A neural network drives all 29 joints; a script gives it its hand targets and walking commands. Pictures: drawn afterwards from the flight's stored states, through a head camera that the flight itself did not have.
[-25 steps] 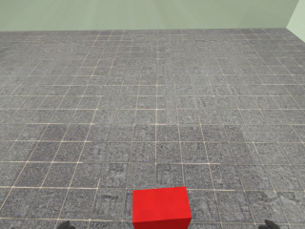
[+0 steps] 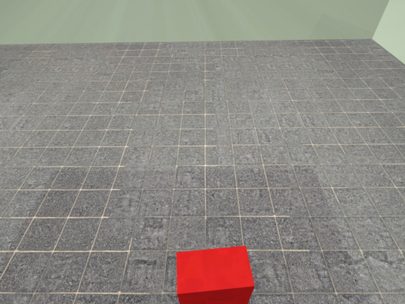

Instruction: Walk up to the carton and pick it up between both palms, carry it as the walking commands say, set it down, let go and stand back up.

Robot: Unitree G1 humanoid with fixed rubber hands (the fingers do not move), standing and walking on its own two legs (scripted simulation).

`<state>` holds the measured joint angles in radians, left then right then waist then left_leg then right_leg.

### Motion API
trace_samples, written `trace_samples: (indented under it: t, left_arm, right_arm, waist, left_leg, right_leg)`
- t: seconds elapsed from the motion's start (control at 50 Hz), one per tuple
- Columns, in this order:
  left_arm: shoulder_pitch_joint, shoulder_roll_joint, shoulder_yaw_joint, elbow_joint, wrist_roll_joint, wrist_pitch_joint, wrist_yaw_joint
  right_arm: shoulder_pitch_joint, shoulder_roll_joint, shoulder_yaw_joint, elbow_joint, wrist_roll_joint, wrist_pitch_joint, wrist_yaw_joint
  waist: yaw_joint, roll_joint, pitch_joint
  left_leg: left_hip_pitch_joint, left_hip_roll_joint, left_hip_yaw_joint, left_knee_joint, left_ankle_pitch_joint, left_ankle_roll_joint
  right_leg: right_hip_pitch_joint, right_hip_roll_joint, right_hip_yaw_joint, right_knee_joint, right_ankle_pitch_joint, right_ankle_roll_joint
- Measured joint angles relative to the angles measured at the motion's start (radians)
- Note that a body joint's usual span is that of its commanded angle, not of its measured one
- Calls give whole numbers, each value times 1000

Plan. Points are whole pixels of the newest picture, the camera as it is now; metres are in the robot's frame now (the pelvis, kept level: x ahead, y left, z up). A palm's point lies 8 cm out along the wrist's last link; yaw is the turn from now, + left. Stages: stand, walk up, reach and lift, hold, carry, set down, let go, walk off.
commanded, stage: stand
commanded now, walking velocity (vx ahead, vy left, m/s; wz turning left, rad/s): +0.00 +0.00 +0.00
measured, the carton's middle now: (213, 280) +0.38 +0.00 -0.64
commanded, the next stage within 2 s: none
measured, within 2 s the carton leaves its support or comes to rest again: neither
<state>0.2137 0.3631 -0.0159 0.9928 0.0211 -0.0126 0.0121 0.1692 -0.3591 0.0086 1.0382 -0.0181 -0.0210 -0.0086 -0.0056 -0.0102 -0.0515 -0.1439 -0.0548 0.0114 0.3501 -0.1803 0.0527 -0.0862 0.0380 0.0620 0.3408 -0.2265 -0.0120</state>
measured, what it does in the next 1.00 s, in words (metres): stands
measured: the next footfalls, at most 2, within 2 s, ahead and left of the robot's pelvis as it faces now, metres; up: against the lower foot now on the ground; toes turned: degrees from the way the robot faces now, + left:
none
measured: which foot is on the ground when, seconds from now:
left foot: down 0.00-1.00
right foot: down 0.00-1.00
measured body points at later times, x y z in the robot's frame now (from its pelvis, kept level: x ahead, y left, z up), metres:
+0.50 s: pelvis -0.01 +0.01 +0.00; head -0.03 +0.02 +0.45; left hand +0.06 +0.32 -0.13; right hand +0.07 -0.30 -0.12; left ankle +0.01 +0.08 -0.75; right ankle -0.03 -0.11 -0.75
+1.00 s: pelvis -0.01 +0.01 +0.00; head -0.03 +0.02 +0.45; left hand +0.05 +0.32 -0.13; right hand +0.07 -0.30 -0.12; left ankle +0.01 +0.08 -0.75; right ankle -0.03 -0.11 -0.75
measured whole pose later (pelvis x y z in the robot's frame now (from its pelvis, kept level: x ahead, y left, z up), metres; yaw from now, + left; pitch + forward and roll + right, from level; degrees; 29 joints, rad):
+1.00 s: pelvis -0.01 +0.01 +0.00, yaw +1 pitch -2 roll +0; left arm 0.19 0.38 -0.02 1.07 0.01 -0.02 0.01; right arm 0.12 -0.37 0.01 1.12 -0.01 -0.02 0.00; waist 0.00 -0.01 -0.01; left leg -0.12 -0.07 0.01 0.30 -0.14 0.07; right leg -0.07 0.02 0.06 0.31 -0.20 0.01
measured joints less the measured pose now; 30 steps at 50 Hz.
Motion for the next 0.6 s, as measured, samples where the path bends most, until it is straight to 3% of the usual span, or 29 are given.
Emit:
trace_samples:
  t: [0.6]
  left_arm:
    - [-12,14,-1,60,-6,-3,1]
  right_arm:
    - [-27,-11,0,66,7,1,1]
  waist:
    - [2,-2,31]
  left_leg:
    - [17,-19,2,-46,41,17]
  right_leg:
    - [7,-20,2,-22,26,18]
